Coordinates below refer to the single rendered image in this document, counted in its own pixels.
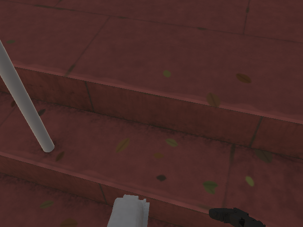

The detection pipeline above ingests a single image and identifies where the left robot thigh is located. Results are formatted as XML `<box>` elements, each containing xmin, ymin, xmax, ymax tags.
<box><xmin>107</xmin><ymin>194</ymin><xmax>150</xmax><ymax>227</ymax></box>

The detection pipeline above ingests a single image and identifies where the robot right hand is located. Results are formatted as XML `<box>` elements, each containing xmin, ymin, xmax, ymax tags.
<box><xmin>208</xmin><ymin>207</ymin><xmax>266</xmax><ymax>227</ymax></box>

